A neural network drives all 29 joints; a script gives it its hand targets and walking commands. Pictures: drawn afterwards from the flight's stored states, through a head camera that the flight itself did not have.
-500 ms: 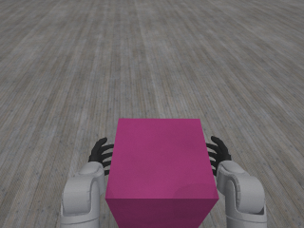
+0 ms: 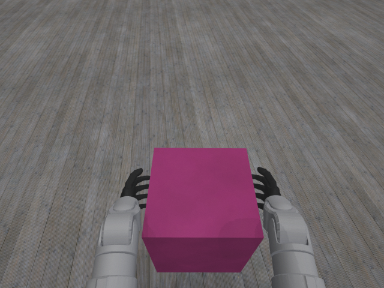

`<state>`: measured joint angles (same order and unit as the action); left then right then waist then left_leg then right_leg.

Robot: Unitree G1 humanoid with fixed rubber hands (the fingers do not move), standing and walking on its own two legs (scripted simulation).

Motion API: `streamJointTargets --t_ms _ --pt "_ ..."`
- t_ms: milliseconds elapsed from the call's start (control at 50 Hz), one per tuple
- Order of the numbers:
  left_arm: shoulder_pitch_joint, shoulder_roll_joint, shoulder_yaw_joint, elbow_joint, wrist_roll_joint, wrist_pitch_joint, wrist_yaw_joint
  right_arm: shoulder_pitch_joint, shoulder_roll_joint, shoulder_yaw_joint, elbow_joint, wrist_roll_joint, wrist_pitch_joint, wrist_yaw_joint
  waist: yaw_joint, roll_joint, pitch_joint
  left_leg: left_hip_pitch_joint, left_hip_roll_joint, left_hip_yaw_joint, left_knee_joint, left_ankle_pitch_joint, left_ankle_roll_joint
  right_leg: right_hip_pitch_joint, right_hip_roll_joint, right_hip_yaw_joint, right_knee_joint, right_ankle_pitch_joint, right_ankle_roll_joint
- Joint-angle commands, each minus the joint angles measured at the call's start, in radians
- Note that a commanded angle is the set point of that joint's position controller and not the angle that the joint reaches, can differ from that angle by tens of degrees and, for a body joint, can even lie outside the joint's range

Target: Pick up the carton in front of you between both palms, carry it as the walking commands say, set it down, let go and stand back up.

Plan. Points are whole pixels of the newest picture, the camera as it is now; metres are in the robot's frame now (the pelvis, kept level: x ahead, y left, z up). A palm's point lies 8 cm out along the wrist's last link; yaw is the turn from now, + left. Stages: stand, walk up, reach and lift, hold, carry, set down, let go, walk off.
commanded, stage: carry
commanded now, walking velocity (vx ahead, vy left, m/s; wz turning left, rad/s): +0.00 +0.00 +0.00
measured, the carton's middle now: (199, 213) +0.30 +0.00 -0.05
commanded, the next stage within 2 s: hold in 0.74 s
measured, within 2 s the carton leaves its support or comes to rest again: neither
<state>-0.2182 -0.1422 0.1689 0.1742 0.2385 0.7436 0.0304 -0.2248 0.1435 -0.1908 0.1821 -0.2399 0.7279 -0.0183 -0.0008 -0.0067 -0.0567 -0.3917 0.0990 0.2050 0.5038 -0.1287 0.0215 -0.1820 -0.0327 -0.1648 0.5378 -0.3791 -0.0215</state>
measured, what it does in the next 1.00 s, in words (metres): stands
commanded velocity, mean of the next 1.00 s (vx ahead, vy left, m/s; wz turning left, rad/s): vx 0.00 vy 0.00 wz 0.00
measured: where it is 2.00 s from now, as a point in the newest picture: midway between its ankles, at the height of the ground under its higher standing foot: outside the picture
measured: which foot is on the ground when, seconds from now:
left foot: down 0.00-1.00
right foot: down 0.00-1.00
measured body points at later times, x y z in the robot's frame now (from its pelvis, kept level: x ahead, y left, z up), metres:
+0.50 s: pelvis +0.00 -0.01 +0.00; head -0.01 -0.01 +0.45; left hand +0.30 +0.14 +0.03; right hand +0.30 -0.16 +0.03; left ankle +0.08 +0.12 -0.73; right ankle -0.06 -0.09 -0.73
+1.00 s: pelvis -0.01 +0.00 +0.01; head -0.02 +0.01 +0.46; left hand +0.32 +0.09 +0.04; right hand +0.25 -0.21 +0.04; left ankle +0.08 +0.15 -0.73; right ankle -0.06 -0.09 -0.73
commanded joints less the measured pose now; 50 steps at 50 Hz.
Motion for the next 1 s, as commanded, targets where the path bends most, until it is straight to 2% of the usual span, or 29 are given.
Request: streamJointTargets --t_ms 0,60,140,240,380,720,740,760,780,800,820,840,860,900,920,980 --pt "-0.494 -0.816 -0.522 -0.048 -0.222 -0.109 -0.211 -0.471 0.81 0.521 -0.022 0.214 -0.093 0.211 0.001 0.01 -0.265 0.229 0.082 -0.108 -0.024 0.185 0.005 -0.045 -0.116 0.097 -0.103 0.234 -0.012" --pt "-0.503 -0.854 -0.551 -0.054 -0.234 -0.118 -0.221 -0.477 0.85 0.549 -0.028 0.225 -0.103 0.221 0.001 0.011 -0.284 0.234 0.082 -0.105 -0.014 0.213 0.007 -0.035 -0.116 0.094 -0.087 0.265 -0.012" --pt "-0.477 -0.884 -0.601 -0.112 -0.265 -0.079 -0.221 -0.448 0.882 0.599 -0.089 0.256 -0.065 0.22 0.002 0.01 -0.303 0.24 0.082 -0.1 -0.001 0.248 0.01 -0.028 -0.117 0.091 -0.067 0.308 -0.011" --pt "-0.428 -0.854 -0.571 -0.109 -0.249 -0.039 -0.217 -0.403 0.85 0.572 -0.094 0.24 -0.024 0.212 0.002 -0.001 -0.293 0.229 0.08 -0.096 0.005 0.245 0.009 -0.034 -0.12 0.089 -0.065 0.331 -0.009" --pt "-0.467 -0.861 -0.57 -0.113 -0.255 -0.042 -0.219 -0.442 0.864 0.578 -0.096 0.246 -0.026 0.213 0.002 -0.004 -0.262 0.216 0.076 -0.097 -0.008 0.181 0.001 -0.054 -0.125 0.097 -0.088 0.286 -0.013" --pt "-0.472 -0.867 -0.56 -0.093 -0.251 -0.04 -0.224 -0.448 0.872 0.57 -0.078 0.24 -0.024 0.217 0.004 -0.006 -0.263 0.217 0.075 -0.088 -0.007 0.181 -0.007 -0.052 -0.127 0.098 -0.087 0.316 -0.013" --pt "-0.354 -0.88 -0.545 -0.114 -0.241 -0.045 -0.22 -0.367 0.895 0.545 -0.026 0.233 -0.048 0.219 0.014 -0.157 -0.122 0.569 -0.209 -0.244 -0.029 0.284 0.014 -0.174 0.032 0.309 -0.194 0.645 0.002" --pt "-0.399 -0.828 -0.548 -0.163 -0.245 -0.066 -0.217 -0.339 0.873 0.52 -0.037 0.2 -0.081 0.2 -0.028 -0.14 -0.164 0.601 -0.195 -0.278 -0.026 0.364 0.019 -0.135 0.042 0.313 -0.185 0.703 -0.002" --pt "-0.409 -0.839 -0.555 -0.175 -0.247 -0.076 -0.221 -0.317 0.844 0.498 -0.021 0.169 -0.092 0.19 -0.022 -0.078 -0.174 0.49 -0.192 -0.286 -0.044 0.392 0.006 0.031 0.05 0.309 -0.166 0.782 0.001" --pt "-0.436 -0.829 -0.575 -0.181 -0.264 -0.084 -0.23 -0.308 0.827 0.461 -0.007 0.146 -0.105 0.18 -0.046 -0.069 -0.2 0.466 -0.196 -0.283 -0.056 0.396 -0.007 0.11 0.057 0.298 -0.188 0.714 -0.001" --pt "-0.464 -0.841 -0.59 -0.173 -0.267 -0.09 -0.231 -0.354 0.835 0.469 -0.023 0.154 -0.112 0.179 -0.039 -0.041 -0.21 0.469 -0.2 -0.277 -0.071 0.35 -0.012 0.107 0.058 0.297 -0.187 0.71 0.015" --pt "-0.48 -0.83 -0.595 -0.162 -0.267 -0.096 -0.237 -0.353 0.846 0.457 0.006 0.155 -0.118 0.174 -0.046 -0.05 -0.207 0.472 -0.204 -0.272 -0.075 0.321 -0.02 0.115 0.064 0.294 -0.216 0.603 0.006" --pt "-0.481 -0.839 -0.591 -0.15 -0.258 -0.1 -0.236 -0.394 0.858 0.489 -0.008 0.171 -0.122 0.182 -0.021 -0.04 -0.184 0.469 -0.213 -0.261 -0.086 0.26 -0.023 0.089 0.065 0.288 -0.212 0.575 0.014" --pt "-0.455 -0.855 -0.576 -0.125 -0.239 -0.099 -0.232 -0.424 0.874 0.517 -0.014 0.194 -0.117 0.201 0.001 -0.024 -0.197 0.441 -0.225 -0.254 -0.103 0.246 -0.024 0.132 0.077 0.284 -0.203 0.596 0.029" --pt "-0.448 -0.86 -0.562 -0.103 -0.226 -0.097 -0.232 -0.452 0.88 0.528 -0.007 0.201 -0.11 0.211 0.018 -0.044 -0.189 0.44 -0.229 -0.247 -0.11 0.213 -0.025 0.12 0.08 0.279 -0.214 0.537 0.035" --pt "-0.424 -0.881 -0.501 -0.032 -0.176 -0.092 -0.222 -0.521 0.891 0.553 0.005 0.234 -0.099 0.242 0.055 -0.043 -0.145 0.486 -0.235 -0.241 -0.125 0.167 -0.014 0.036 0.084 0.272 -0.229 0.451 0.048"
